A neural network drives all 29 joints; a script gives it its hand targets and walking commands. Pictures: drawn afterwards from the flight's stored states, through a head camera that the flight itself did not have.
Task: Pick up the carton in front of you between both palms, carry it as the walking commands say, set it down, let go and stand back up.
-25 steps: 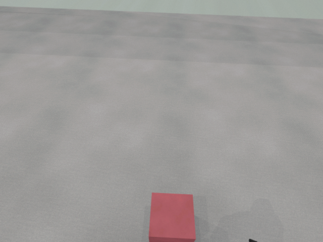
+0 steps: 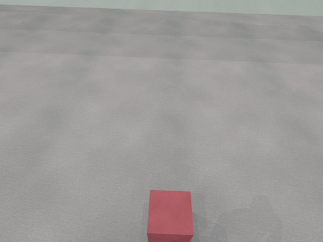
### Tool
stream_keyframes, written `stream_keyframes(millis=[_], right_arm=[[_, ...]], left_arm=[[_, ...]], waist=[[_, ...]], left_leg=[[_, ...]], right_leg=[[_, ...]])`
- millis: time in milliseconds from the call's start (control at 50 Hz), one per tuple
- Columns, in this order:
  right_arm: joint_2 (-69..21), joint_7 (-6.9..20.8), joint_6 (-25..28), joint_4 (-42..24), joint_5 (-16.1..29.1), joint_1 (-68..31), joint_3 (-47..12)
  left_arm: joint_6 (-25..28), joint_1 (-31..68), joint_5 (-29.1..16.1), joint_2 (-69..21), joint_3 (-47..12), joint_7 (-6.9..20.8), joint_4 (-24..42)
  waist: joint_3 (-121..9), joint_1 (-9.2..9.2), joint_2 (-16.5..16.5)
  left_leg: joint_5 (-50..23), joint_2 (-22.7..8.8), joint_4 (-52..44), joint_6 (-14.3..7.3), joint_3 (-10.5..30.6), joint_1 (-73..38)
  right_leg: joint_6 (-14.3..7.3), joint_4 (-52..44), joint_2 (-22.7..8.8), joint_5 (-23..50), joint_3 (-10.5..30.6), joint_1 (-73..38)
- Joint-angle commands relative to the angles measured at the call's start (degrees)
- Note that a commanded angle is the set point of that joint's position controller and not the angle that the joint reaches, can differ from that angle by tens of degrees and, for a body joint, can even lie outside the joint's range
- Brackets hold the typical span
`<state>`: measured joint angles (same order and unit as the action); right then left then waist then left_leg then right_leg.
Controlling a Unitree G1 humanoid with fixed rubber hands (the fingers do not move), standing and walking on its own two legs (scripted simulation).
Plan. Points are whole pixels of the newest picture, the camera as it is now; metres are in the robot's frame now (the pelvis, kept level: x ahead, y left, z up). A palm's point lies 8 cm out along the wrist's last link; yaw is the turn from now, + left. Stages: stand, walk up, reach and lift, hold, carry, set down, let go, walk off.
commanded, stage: stand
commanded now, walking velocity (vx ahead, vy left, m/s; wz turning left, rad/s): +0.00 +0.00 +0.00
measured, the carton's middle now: (169, 218) +0.36 -0.06 -0.64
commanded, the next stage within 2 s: none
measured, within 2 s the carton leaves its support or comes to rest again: neither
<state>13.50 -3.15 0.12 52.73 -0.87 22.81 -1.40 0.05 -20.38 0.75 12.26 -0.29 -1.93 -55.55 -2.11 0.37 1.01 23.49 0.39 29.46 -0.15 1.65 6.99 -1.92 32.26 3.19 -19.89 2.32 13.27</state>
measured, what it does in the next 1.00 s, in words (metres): stands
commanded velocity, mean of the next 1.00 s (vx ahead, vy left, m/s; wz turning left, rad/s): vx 0.00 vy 0.00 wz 0.00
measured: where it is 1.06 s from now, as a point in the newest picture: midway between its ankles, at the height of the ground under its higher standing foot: outside the picture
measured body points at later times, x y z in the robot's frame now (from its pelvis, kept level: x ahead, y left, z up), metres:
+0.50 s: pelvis -0.02 +0.00 +0.00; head -0.03 +0.00 +0.45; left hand -0.05 +0.23 -0.15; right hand -0.07 -0.22 -0.15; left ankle -0.09 +0.12 -0.73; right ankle -0.03 -0.10 -0.73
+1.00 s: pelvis -0.04 +0.01 +0.01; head -0.04 +0.01 +0.46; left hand -0.08 +0.22 -0.15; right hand -0.10 -0.20 -0.15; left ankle -0.09 +0.12 -0.73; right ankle -0.03 -0.10 -0.73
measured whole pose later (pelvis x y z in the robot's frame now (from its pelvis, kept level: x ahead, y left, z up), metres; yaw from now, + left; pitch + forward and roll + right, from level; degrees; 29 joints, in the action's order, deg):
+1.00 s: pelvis -0.04 +0.01 +0.01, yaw -1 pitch -1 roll +0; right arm 7.8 -3.0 0.4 65.7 -0.9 22.6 -2.3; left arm -0.1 -21.1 0.4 7.3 -1.8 -2.6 -65.5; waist 0.6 0.2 0.6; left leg 19.0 1.1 26.7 -1.0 0.4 6.4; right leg -0.8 28.1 2.5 -14.4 3.6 12.2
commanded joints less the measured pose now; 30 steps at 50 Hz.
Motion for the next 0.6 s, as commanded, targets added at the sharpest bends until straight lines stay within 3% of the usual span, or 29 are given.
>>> stream_keyframes(millis=[0,580], right_arm=[[4.94,-0.19,0.30,0.46,-0.06,4.24,0.86],[-0.25,-0.17,0.23,11.30,-0.15,5.20,-0.54]], left_arm=[[0.23,-3.48,-0.04,5.51,0.91,-0.19,-0.12],[-0.17,-5.18,-0.21,0.65,-0.71,-0.66,-8.60]], waist=[[4.57,-0.02,-0.93],[8.27,-0.18,-0.77]], left_leg=[[-19.06,-4.52,-3.83,-1.37,2.95,2.82],[-13.73,-4.69,-7.06,-2.01,3.10,3.67]], right_leg=[[-1.26,-4.54,-6.39,22.54,5.51,-0.78],[-0.67,-7.98,-6.06,15.34,5.87,0.12]])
